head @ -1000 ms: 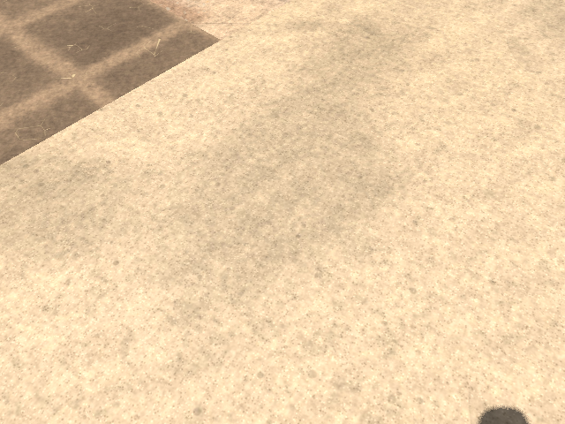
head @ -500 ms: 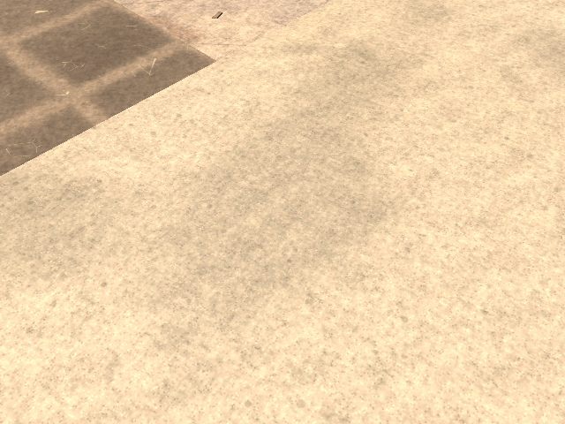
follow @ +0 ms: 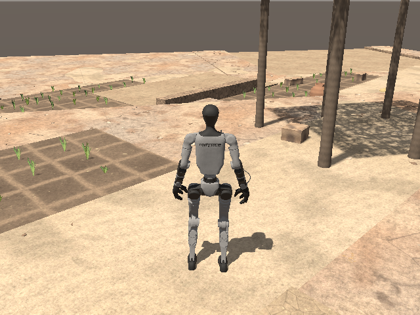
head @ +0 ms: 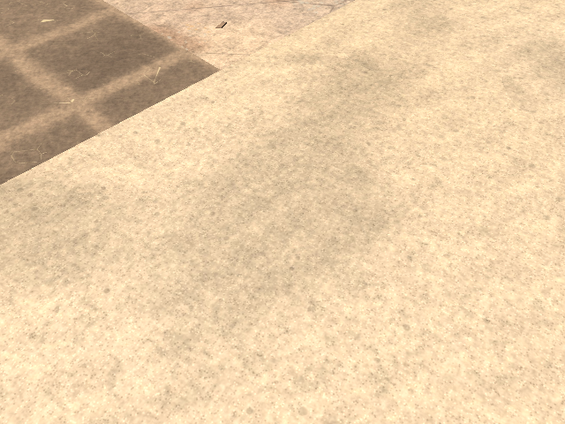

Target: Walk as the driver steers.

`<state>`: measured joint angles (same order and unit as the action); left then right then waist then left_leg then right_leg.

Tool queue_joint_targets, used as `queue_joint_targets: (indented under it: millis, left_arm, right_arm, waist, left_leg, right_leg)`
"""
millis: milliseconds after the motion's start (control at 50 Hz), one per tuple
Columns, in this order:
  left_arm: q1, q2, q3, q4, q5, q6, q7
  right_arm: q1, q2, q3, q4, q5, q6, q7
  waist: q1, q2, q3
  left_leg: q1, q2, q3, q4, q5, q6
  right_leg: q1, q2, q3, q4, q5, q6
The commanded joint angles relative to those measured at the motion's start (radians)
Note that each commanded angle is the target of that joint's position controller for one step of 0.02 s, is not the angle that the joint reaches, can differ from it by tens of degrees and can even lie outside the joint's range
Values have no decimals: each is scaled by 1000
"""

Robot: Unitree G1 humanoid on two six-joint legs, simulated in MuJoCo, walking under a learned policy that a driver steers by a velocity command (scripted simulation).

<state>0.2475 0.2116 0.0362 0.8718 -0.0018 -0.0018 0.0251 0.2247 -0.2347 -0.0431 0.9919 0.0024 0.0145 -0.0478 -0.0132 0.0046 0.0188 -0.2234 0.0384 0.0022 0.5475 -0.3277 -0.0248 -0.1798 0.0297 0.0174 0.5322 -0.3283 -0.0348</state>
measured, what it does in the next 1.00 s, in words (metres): walks ahead: right foot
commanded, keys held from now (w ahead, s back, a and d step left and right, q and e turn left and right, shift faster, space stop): w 0.96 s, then w+q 0.04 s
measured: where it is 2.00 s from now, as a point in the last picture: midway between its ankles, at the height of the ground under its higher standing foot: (231, 259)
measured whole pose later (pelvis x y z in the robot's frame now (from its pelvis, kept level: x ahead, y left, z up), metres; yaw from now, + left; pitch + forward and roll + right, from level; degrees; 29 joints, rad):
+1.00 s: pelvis +0.44 +0.02 +0.01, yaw +1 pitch +0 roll -2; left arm 0.32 0.24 0.05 0.99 0.00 -0.10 -0.02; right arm 0.14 -0.28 -0.06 0.87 0.01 -0.08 -0.01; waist 0.05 0.04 0.01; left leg -0.69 0.15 -0.05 0.89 -0.07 0.01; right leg -0.08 0.08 -0.06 0.23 -0.15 -0.07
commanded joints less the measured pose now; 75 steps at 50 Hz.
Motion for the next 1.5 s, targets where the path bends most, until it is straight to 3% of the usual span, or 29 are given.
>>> queue_joint_targets:
  millis: [20,80,160,200,220,240,260,300,400,600,640,680,700,720,740,760,800,860,920,1120,1180,1220,1240,1260,1280,1300,1340,1400,1500]
  left_arm:
    - [78,202,53,-18,-15,-18,6]
    - [64,193,54,-14,-16,-57,4]
    - [-35,205,57,-22,-40,-49,-4]
    - [-35,141,38,-18,-25,-48,-9]
    - [-58,59,13,-42,-3,-56,-15]
    - [-50,69,22,-77,-29,-75,-11]
    - [-54,123,31,-75,-54,-90,-11]
    - [-56,143,38,-52,-45,-103,-19]
    - [-116,100,39,-50,-13,-86,-35]
    - [-419,83,11,-160,-28,-99,-74]
    - [-376,117,24,-153,-26,-104,-80]
    - [-148,186,60,-88,-28,-101,-70]
    - [42,230,79,-37,-23,-95,-59]
    - [196,325,102,-2,3,-91,-54]
    - [190,249,77,11,-4,-87,-54]
    - [83,198,59,4,-15,-90,-54]
    - [-79,133,37,-20,-6,-101,-59]
    - [-109,107,27,2,5,-115,-67]
    - [-58,155,34,34,5,-120,-50]
    - [103,208,44,107,-10,-94,-20]
    - [79,232,53,100,-10,-71,-15]
    - [41,238,54,78,-6,-51,-7]
    - [53,215,41,51,9,-49,2]
    - [150,83,-5,12,29,-78,-17]
    - [106,142,4,22,8,-120,-32]
    - [11,206,22,-10,-29,-146,-43]
    - [-63,199,25,-27,-12,-158,-32]
    - [-42,177,34,-37,10,-121,-24]
    - [-206,136,25,-102,16,-106,-18]
  right_arm:
    - [-71,-73,-16,-67,13,-35,3]
    - [-104,-95,-22,-93,35,-82,30]
    - [44,-72,-27,-14,25,-112,55]
    - [231,-89,-45,60,18,-101,53]
    - [343,-167,-58,66,15,-99,43]
    - [374,-229,-60,66,2,-111,57]
    - [265,-190,-44,38,0,-125,60]
    - [135,-130,-21,-10,0,-135,67]
    - [217,-98,-1,13,-6,-116,53]
    - [294,-137,-12,35,11,-95,26]
    - [271,-158,-23,27,8,-87,25]
    - [242,-171,-29,14,-2,-69,25]
    - [226,-157,-21,-6,-9,-67,27]
    - [351,-25,17,-23,-10,-84,44]
    - [340,-29,20,-1,9,-116,52]
    - [221,-124,-9,-48,41,-137,55]
    - [103,-138,-19,-82,39,-145,41]
    - [166,-69,-20,-72,18,-105,32]
    - [71,-85,-25,-119,6,-90,26]
    - [-242,-76,-4,-239,23,-100,76]
    - [-228,-105,-13,-268,19,-101,98]
    - [-22,-167,-52,-227,17,-96,99]
    - [156,-248,-87,-188,19,-91,88]
    - [217,-355,-112,-184,20,-87,84]
    - [231,-263,-83,-196,18,-91,84]
    - [190,-217,-69,-202,8,-95,81]
    - [53,-176,-57,-244,3,-98,79]
    - [8,-154,-48,-271,0,-99,71]
    - [90,-201,-64,-261,14,-93,37]
  waist:
    - [53,-180,112]
    - [52,-176,155]
    - [-43,-103,42]
    - [-110,-30,-7]
    - [-140,220,-51]
    - [-118,323,-49]
    - [-72,185,44]
    - [-28,87,98]
    - [-31,79,64]
    - [-58,76,135]
    - [-11,95,81]
    - [110,129,-78]
    - [190,111,-200]
    - [148,-131,-391]
    - [148,-200,-460]
    - [132,-172,-260]
    - [58,-30,-66]
    - [-18,-71,-27]
    - [-16,-59,30]
    - [85,-34,68]
    - [53,-56,40]
    - [-60,-59,-89]
    - [-122,18,-196]
    - [-56,275,-308]
    - [-86,203,-382]
    - [-93,159,-257]
    - [-31,0,-115]
    - [33,40,-78]
    - [-9,52,-22]
  left_leg:
    - [-205,-62,77,171,-154,36]
    - [-384,38,-39,318,-222,95]
    - [27,-31,83,-32,83,90]
    - [301,-40,42,-79,105,72]
    - [394,194,-302,-233,-19,145]
    - [403,362,-717,-398,-225,301]
    - [329,381,-708,-413,-343,318]
    - [265,284,-476,-418,-201,238]
    - [251,169,-167,-420,360,195]
    - [303,204,-55,-431,474,190]
    - [365,220,-45,-337,720,173]
    - [357,187,-12,-64,1046,143]
    - [164,152,-3,183,916,116]
    - [-270,-22,20,616,391,44]
    - [-399,-101,-130,802,-218,53]
    - [-498,-34,-141,865,-181,76]
    - [-447,65,-86,756,-11,86]
    - [-304,116,-81,642,52,71]
    - [-388,135,-65,507,151,34]
    - [-453,66,-26,39,391,67]
    - [-405,25,16,20,245,114]
    - [-119,-61,84,-10,221,158]
    - [171,5,-59,-10,243,209]
    - [551,250,-599,-100,57,397]
    - [635,301,-822,-245,-11,413]
    - [550,268,-678,-253,39,355]
    - [267,195,-453,-274,250,312]
    - [79,135,-343,-331,398,307]
    - [-1,74,-255,-349,363,273]
  right_leg:
    - [-71,-250,373,-352,-555,-168]
    - [14,-364,510,-401,-391,-233]
    - [-103,-209,205,-298,-116,-135]
    - [-269,-118,95,-81,-45,-83]
    - [-400,-24,-29,304,-91,-2]
    - [-580,47,25,534,-252,7]
    - [-664,-40,93,657,-195,-15]
    - [-676,-119,72,643,18,-43]
    - [-605,-142,-6,463,226,11]
    - [-484,-78,-41,-6,385,-12]
    - [-394,-47,-56,-23,317,-45]
    - [-94,19,-100,-22,276,-94]
    - [221,-62,-11,15,282,-142]
    - [658,-350,471,-22,76,-322]
    - [664,-429,770,-221,-41,-350]
    - [505,-382,629,-257,-71,-284]
    - [160,-308,364,-324,106,-224]
    - [-46,-237,205,-401,206,-210]
    - [-86,-233,142,-447,255,-228]
    - [201,-275,-31,-403,334,-149]
    - [295,-302,-67,-282,574,-115]
    - [258,-256,-136,15,894,-71]
    - [63,-209,-168,304,748,-31]
    - [-402,-8,-145,696,94,43]
    - [-551,18,53,819,-224,23]
    - [-632,-38,81,840,-152,-5]
    - [-562,-117,64,694,-9,-7]
    - [-427,-143,59,547,47,29]
    - [-427,-93,40,199,309,89]
Next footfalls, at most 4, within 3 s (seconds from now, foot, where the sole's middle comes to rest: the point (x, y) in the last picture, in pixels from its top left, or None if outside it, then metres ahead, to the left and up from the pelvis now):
0.70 right None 0.46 -0.07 -0.77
1.24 left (224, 340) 0.75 0.18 -0.77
1.74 right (272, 244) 1.08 0.06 -0.77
2.20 left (167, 219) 1.19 0.39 -0.77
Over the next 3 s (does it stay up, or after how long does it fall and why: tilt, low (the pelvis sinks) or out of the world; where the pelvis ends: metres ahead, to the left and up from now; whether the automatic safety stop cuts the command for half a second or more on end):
stays up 1.49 0.25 0.01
